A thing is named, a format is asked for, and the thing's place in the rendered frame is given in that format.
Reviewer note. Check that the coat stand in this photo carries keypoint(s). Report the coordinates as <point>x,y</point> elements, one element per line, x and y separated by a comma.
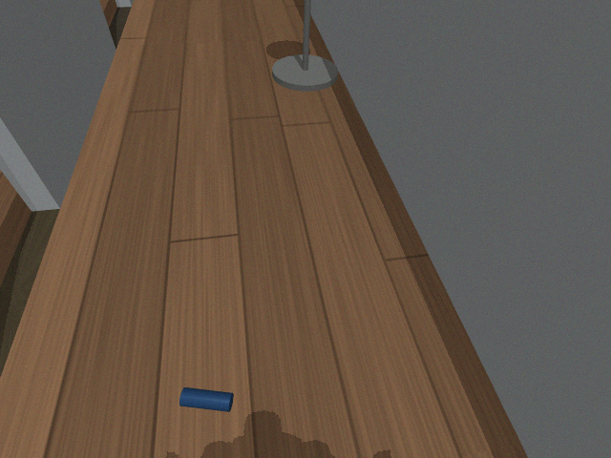
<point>304,72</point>

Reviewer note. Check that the can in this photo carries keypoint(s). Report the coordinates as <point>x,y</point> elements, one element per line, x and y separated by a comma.
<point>207,399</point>

